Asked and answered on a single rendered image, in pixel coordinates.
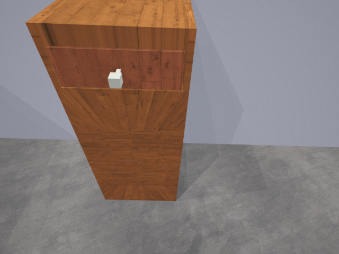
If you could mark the handle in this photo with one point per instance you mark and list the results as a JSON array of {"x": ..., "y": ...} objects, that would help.
[{"x": 115, "y": 79}]

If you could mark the drawer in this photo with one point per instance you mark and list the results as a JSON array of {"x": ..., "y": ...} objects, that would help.
[{"x": 141, "y": 68}]

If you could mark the cabinet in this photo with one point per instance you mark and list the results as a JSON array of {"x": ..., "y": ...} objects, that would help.
[{"x": 132, "y": 138}]

